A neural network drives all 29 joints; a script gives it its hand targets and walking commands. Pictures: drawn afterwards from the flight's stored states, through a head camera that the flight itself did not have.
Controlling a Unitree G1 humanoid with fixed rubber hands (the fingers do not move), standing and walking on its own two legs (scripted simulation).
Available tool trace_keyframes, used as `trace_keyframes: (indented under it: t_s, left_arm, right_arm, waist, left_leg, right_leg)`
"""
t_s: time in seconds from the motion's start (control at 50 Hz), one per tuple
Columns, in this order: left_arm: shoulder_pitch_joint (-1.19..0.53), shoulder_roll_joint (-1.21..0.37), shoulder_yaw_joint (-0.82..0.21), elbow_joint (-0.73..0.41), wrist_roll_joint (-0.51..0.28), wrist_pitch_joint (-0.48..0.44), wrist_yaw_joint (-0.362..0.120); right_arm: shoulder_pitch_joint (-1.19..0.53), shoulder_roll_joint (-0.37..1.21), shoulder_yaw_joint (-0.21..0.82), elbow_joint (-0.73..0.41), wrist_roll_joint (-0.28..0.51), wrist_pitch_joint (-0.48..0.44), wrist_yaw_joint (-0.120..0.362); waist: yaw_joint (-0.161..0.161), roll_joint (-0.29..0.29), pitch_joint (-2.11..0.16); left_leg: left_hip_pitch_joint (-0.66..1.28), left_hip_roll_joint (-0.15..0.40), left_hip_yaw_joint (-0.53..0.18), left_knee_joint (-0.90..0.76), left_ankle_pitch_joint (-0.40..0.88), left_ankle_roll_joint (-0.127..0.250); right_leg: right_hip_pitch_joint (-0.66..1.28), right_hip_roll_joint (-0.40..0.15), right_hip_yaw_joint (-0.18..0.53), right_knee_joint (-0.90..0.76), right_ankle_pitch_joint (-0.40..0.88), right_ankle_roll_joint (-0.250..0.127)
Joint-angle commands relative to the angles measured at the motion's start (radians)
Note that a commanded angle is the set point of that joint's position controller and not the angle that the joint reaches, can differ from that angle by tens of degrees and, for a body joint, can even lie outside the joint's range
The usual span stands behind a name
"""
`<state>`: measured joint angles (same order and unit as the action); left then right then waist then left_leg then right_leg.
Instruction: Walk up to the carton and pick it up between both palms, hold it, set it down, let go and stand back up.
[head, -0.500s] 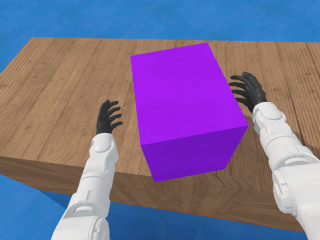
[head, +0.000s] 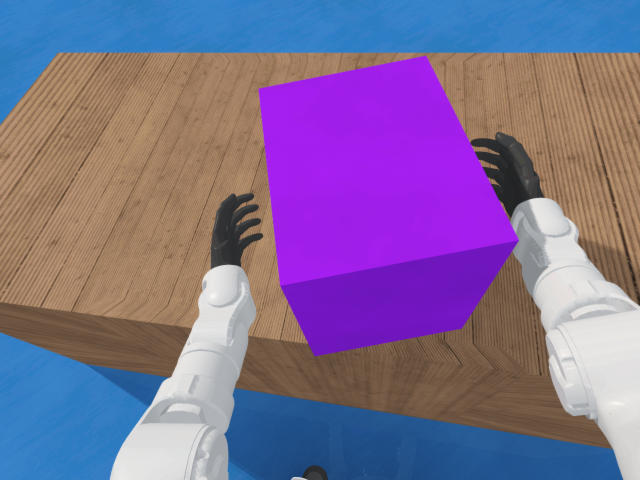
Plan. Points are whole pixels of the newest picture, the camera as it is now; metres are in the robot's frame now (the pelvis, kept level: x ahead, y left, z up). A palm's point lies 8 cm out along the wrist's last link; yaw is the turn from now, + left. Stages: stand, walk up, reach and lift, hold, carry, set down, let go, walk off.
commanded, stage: reach and lift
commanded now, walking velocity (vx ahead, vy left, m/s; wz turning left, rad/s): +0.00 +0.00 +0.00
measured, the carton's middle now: (366, 216) +0.46 +0.06 +0.00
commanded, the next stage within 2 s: none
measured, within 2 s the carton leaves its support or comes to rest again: neither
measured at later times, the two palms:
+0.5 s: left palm (238, 246) +0.38 +0.21 +0.03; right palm (482, 202) +0.48 -0.08 +0.04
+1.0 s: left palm (236, 251) +0.37 +0.21 +0.03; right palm (485, 208) +0.47 -0.09 +0.04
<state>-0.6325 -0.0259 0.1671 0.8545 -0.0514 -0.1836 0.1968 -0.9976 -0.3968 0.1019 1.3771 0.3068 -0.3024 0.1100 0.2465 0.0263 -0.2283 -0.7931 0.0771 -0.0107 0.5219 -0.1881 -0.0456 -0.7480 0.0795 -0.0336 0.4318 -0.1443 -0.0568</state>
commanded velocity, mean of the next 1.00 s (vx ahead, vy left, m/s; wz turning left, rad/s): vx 0.00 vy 0.00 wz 0.00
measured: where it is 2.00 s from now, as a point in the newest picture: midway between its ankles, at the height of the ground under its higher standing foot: outside the picture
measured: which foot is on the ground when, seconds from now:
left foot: down 0.00-1.00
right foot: down 0.00-1.00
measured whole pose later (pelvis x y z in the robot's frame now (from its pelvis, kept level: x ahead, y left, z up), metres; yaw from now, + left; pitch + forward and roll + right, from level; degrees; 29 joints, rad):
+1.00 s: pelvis +0.00 +0.00 +0.01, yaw +1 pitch +21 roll +0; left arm -0.66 -0.17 0.52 0.81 0.34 -0.21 0.15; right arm -0.93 -0.13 -0.49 1.27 -0.34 -0.31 0.07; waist 0.17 -0.02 -0.15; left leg -0.61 0.06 0.03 0.35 -0.11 -0.04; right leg -0.59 0.06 -0.02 0.32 -0.10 -0.05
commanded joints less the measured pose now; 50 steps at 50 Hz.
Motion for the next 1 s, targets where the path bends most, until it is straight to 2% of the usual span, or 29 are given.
trace_keyframes:
  t_s: [0.0,0.06,0.16,0.18,0.2,0.22,0.32,0.46,0.6,0.7,0.76,0.88,0.98]
  left_arm:
    - [-0.35,0.048,0.013,-0.206,0.025,-0.034,-0.002]
    - [-0.383,0.028,0.046,-0.207,0.055,-0.054,-0.002]
    - [-0.419,-0.012,0.112,-0.201,0.128,-0.078,0.005]
    - [-0.491,0.129,0.21,-0.115,0.146,-0.083,-0.008]
    - [-0.511,0.104,0.206,-0.117,0.152,-0.086,-0.008]
    - [-0.51,0.075,0.201,-0.116,0.159,-0.091,-0.005]
    - [-0.512,-0.023,0.18,-0.08,0.18,-0.077,-0.002]
    - [-0.508,-0.064,0.153,-0.084,0.176,-0.071,0.004]
    - [-0.507,-0.112,0.154,-0.127,0.218,-0.064,0.006]
    - [-0.504,-0.164,0.165,-0.149,0.266,-0.063,-0.004]
    - [-0.499,-0.217,0.17,-0.153,0.306,-0.064,-0.019]
    - [-0.483,-0.441,0.153,-0.116,0.415,-0.063,-0.093]
    - [-0.444,-0.49,0.15,-0.1,0.442,-0.065,-0.12]
  right_arm:
    - [-0.451,-0.122,-0.042,-0.204,-0.032,-0.039,-0.004]
    - [-0.458,-0.055,-0.058,-0.215,-0.067,-0.029,-0.01]
    - [-0.451,0.045,-0.1,-0.23,-0.137,-0.016,-0.032]
    - [-0.46,0.048,-0.121,-0.26,-0.164,-0.001,-0.049]
    - [-0.476,0.054,-0.136,-0.266,-0.171,0.003,-0.061]
    - [-0.468,0.087,-0.144,-0.25,-0.189,-0.001,-0.066]
    - [-0.477,0.149,-0.192,-0.251,-0.252,0.006,-0.085]
    - [-0.492,0.148,-0.245,-0.233,-0.293,0.003,-0.08]
    - [-0.479,0.188,-0.297,-0.23,-0.345,-0.001,-0.059]
    - [-0.461,0.244,-0.348,-0.236,-0.413,-0.01,-0.041]
    - [-0.442,0.313,-0.384,-0.235,-0.481,-0.021,-0.025]
    - [-0.378,0.605,-0.456,-0.195,-0.681,-0.057,0.035]
    - [-0.337,0.672,-0.472,-0.155,-0.736,-0.086,0.055]
  waist:
    - [-0.036,-0.195,-0.768]
    - [-0.032,-0.217,-0.756]
    - [-0.022,-0.211,-0.749]
    - [0.002,-0.267,-0.728]
    - [-0.009,-0.257,-0.732]
    - [0.011,-0.234,-0.735]
    - [-0.014,-0.172,-0.753]
    - [-0.039,-0.161,-0.757]
    - [-0.042,-0.144,-0.74]
    - [-0.046,-0.134,-0.722]
    - [-0.048,-0.134,-0.702]
    - [-0.05,-0.135,-0.619]
    - [-0.054,-0.133,-0.548]
  left_leg:
    - [0.274,-0.052,0.08,0.025,0.486,-0.013]
    - [0.201,-0.06,0.09,-0.006,0.407,0.004]
    - [0.153,-0.069,0.107,-0.041,0.35,0.015]
    - [0.05,-0.072,0.136,-0.028,0.251,0.022]
    - [0.053,-0.063,0.128,-0.051,0.233,0.02]
    - [0.052,-0.068,0.135,-0.052,0.243,0.016]
    - [0.142,-0.065,0.132,-0.032,0.327,0.005]
    - [0.256,-0.063,0.116,-0.01,0.442,-0.012]
    - [0.319,-0.065,0.111,-0.026,0.468,-0.008]
    - [0.367,-0.066,0.114,-0.05,0.476,0.0]
    - [0.398,-0.066,0.119,-0.067,0.477,0.007]
    - [0.442,-0.062,0.137,-0.114,0.46,0.027]
    - [0.431,-0.061,0.145,-0.141,0.455,0.042]
  right_leg:
    - [0.554,0.004,0.013,0.048,0.44,0.059]
    - [0.626,-0.018,0.03,0.063,0.446,0.078]
    - [0.703,-0.039,0.051,0.069,0.444,0.091]
    - [0.732,-0.067,0.097,0.104,0.409,0.131]
    - [0.773,-0.072,0.099,0.111,0.416,0.14]
    - [0.787,-0.076,0.096,0.101,0.409,0.132]
    - [0.714,-0.052,0.062,0.09,0.457,0.09]
    - [0.622,-0.019,0.021,0.055,0.407,0.067]
    - [0.587,-0.015,0.009,0.019,0.368,0.058]
    - [0.569,-0.018,-0.001,-0.014,0.333,0.052]
    - [0.558,-0.022,-0.009,-0.036,0.313,0.048]
    - [0.575,-0.036,-0.026,-0.07,0.294,0.037]
    - [0.626,-0.045,-0.027,-0.075,0.311,0.04]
